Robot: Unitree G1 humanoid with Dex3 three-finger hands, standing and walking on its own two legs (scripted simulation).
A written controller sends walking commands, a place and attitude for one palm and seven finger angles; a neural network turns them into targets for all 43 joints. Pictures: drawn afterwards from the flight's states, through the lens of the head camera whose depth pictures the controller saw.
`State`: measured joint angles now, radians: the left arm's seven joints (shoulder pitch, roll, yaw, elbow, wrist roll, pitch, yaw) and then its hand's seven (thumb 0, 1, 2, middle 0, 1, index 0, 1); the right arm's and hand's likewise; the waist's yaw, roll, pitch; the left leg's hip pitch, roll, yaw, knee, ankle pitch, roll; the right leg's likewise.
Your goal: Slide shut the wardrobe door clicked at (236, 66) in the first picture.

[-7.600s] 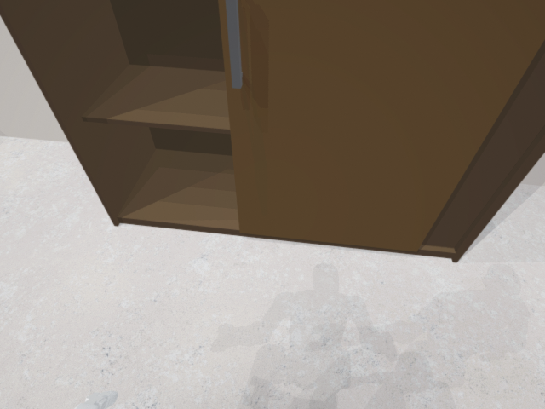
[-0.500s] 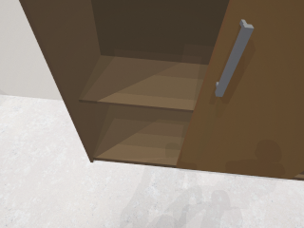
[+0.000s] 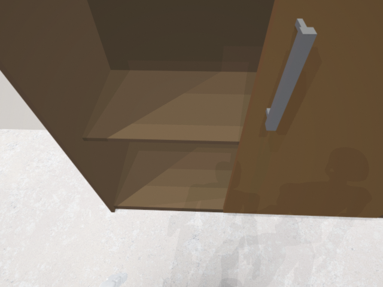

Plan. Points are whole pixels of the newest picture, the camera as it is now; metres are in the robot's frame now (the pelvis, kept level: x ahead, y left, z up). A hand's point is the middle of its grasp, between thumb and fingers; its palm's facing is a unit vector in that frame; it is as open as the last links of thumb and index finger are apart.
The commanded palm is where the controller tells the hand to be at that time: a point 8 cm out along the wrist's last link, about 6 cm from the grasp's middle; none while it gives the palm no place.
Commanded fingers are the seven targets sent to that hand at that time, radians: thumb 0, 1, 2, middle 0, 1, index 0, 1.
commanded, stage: come to a stop and stand still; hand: right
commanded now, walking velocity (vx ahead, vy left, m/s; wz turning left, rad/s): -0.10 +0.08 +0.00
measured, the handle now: (283, 82) +0.50 -0.20 +0.15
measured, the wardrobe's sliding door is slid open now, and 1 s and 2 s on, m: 0.59 0.59 0.59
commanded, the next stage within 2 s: look again from close up in 1.18 s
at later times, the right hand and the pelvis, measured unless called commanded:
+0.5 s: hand out of the picture -0.02 -0.13 -0.15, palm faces +0.09 +0.97 -0.24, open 7.3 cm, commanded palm none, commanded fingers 0.00 -0.90 -0.90 0.20 0.30 0.20 0.30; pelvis -0.04 +0.05 +0.01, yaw -1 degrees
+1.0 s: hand out of the picture -0.07 -0.16 -0.18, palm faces +0.06 +0.99 -0.15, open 7.4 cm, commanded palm none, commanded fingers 0.00 -0.90 -0.90 0.20 0.30 0.20 0.30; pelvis -0.05 +0.00 +0.01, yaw -1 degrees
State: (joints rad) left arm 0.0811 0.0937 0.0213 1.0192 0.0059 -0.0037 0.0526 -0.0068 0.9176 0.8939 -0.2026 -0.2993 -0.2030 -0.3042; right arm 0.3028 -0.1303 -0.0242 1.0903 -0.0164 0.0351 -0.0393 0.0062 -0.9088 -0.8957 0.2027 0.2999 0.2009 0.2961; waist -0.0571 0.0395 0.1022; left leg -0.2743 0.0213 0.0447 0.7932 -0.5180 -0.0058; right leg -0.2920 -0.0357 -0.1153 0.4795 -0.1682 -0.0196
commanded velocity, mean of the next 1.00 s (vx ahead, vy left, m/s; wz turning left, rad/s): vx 0.04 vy -0.05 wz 0.00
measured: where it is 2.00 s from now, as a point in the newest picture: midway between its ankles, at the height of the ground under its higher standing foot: outside the picture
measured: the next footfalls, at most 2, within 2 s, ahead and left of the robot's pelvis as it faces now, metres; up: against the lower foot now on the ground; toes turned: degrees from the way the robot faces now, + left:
left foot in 0.18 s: +0.00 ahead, +0.16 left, +0.00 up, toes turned +2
right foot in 0.60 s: -0.03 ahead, -0.10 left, +0.00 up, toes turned -3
